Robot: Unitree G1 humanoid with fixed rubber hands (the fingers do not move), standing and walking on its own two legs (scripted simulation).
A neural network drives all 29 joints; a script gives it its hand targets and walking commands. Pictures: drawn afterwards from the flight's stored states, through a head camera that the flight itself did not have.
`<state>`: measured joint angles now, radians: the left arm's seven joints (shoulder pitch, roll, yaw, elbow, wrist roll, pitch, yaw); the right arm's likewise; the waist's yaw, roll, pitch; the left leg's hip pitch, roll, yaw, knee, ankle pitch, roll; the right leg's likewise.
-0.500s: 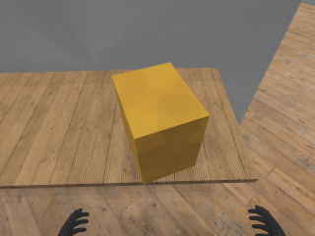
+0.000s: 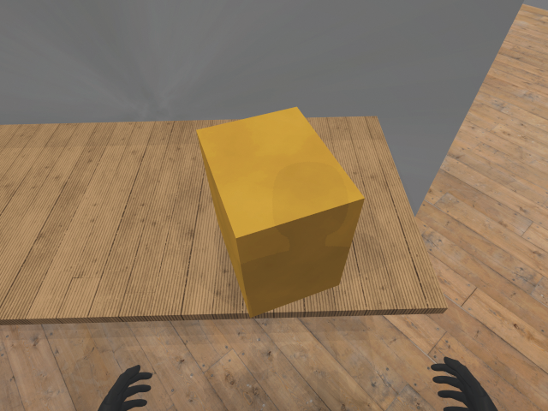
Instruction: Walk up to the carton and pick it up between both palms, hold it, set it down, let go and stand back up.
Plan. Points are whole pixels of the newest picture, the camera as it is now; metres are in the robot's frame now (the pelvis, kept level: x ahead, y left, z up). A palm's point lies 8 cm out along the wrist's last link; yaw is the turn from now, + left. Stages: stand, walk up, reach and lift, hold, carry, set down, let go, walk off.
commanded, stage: stand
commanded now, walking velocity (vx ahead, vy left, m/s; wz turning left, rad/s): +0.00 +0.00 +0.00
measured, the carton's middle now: (273, 213) +0.47 +0.03 -0.04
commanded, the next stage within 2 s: walk up in 1.30 s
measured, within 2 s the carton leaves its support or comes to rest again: neither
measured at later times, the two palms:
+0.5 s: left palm out of the picture +0.11 +0.27 -0.09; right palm out of the picture +0.11 -0.27 -0.08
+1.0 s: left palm out of the picture +0.09 +0.27 -0.10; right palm out of the picture +0.08 -0.27 -0.09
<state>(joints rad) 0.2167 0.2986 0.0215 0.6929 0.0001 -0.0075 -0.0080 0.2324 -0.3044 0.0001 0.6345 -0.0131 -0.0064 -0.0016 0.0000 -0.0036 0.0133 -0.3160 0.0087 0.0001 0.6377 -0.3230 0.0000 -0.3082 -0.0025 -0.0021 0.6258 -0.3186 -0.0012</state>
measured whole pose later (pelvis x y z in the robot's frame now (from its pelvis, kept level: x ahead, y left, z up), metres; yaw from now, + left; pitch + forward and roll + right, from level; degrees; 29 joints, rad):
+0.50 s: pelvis -0.01 +0.00 +0.00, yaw +0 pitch +0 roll +0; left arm 0.21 0.30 0.02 0.75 0.00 -0.01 -0.02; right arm 0.23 -0.31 0.00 0.71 -0.02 -0.01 0.01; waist 0.00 0.00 0.01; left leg -0.32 0.01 0.00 0.59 -0.28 0.00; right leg -0.30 0.00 0.00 0.57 -0.27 0.00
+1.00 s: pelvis -0.02 +0.00 +0.01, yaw +0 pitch +0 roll -1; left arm 0.20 0.30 0.02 0.80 0.00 -0.02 -0.02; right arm 0.23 -0.31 0.00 0.78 -0.02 -0.01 0.02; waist 0.00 0.00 0.01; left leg -0.32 0.01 0.00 0.55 -0.24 0.00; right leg -0.30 0.00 0.00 0.52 -0.23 0.00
